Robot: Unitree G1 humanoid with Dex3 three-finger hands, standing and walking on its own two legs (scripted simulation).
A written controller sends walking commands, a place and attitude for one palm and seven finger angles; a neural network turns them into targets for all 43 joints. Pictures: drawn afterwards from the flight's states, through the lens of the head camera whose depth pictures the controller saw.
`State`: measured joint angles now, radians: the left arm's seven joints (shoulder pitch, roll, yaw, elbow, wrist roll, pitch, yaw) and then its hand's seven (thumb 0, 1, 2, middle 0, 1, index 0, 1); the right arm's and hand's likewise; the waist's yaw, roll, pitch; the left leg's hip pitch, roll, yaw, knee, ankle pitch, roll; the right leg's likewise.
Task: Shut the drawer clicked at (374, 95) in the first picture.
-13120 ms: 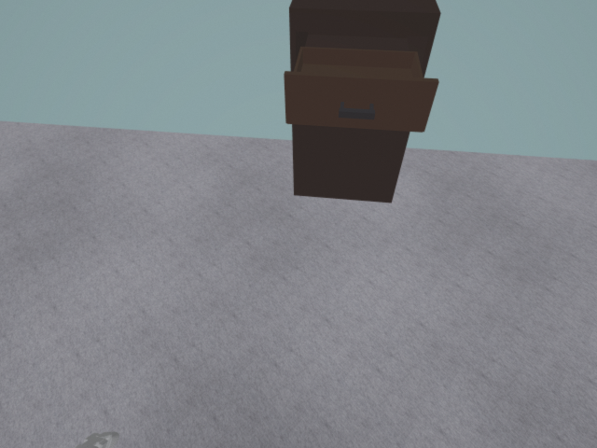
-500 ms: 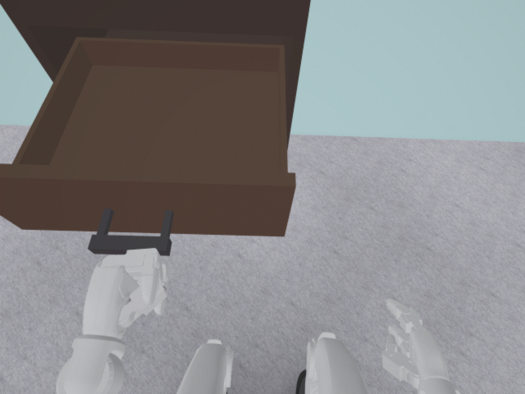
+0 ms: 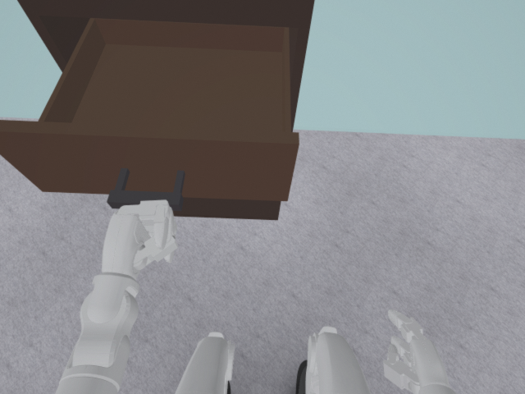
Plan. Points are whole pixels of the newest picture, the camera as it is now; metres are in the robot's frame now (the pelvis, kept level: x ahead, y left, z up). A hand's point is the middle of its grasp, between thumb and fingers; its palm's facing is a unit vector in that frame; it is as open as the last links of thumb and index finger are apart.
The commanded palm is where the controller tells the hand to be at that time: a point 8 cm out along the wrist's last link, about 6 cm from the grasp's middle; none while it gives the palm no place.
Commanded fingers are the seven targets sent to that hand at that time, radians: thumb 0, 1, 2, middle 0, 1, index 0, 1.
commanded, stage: push the drawer shut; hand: left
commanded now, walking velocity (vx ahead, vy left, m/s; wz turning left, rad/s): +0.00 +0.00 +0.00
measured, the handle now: (149, 188) +0.40 +0.19 +0.04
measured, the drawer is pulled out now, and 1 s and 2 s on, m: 0.25 0.12 0.00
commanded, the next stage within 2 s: none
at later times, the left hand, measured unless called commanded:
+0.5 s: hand (178, 193) +0.40 +0.15 +0.03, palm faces -0.02 -1.00 -0.04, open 2.8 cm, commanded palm +0.39 +0.19 +0.04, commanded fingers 0.00 0.90 0.90 -1.40 -1.60 -1.40 -1.60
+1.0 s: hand (187, 160) +0.46 +0.14 +0.03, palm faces +0.00 -1.00 -0.05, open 3.0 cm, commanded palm +0.46 +0.19 +0.04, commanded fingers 0.00 0.90 0.90 -1.40 -1.60 -1.40 -1.60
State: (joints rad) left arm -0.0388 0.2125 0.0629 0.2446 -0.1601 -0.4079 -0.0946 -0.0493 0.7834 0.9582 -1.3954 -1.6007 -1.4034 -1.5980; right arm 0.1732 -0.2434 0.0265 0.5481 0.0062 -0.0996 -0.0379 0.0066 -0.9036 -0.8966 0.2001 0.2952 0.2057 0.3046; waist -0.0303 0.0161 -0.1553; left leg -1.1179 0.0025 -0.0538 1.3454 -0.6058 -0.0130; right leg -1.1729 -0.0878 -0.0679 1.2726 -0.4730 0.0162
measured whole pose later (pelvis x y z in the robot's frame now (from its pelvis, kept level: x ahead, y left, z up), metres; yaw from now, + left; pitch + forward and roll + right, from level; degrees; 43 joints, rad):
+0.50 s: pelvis +0.00 +0.01 +0.01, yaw -1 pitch +23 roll -1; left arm -0.34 0.23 0.16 0.57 -0.14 -0.46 -0.09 -0.04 0.76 0.93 -1.39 -1.60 -1.40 -1.60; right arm 0.23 -0.25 0.01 0.60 0.00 -0.06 -0.03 0.01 -0.90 -0.90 0.20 0.30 0.21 0.30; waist -0.07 0.01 -0.14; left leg -1.11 0.01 -0.03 1.30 -0.59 0.00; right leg -1.18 -0.08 -0.04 1.23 -0.45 0.03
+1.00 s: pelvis +0.00 +0.00 +0.01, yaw -1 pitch +25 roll -1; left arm -0.62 0.29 0.25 0.90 -0.12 -0.52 -0.11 -0.01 0.79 0.95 -1.40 -1.60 -1.40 -1.60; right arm 0.25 -0.26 0.01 0.63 -0.02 -0.02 -0.01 0.00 -0.90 -0.90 0.20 0.30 0.21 0.30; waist -0.10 0.02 -0.13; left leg -1.15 0.02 -0.04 1.30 -0.58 -0.02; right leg -1.21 -0.07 -0.05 1.23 -0.44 0.01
